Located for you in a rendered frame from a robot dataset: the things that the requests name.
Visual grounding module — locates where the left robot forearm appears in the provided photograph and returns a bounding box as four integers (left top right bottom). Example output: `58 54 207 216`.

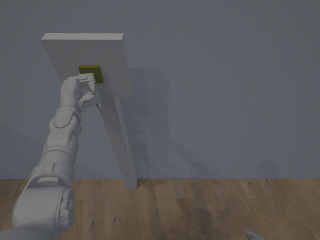
12 106 82 228

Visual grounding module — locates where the robot right hand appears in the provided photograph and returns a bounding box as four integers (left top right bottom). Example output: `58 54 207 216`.
245 230 265 240

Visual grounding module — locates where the left robot upper arm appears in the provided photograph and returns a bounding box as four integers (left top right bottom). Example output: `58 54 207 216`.
0 186 75 240

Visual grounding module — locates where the button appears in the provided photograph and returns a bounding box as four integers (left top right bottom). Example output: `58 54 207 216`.
78 65 104 84

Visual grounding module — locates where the panel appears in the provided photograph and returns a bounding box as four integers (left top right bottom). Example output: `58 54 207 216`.
41 33 137 189

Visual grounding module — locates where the robot left hand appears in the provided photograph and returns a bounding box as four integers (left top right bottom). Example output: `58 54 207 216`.
59 73 103 115

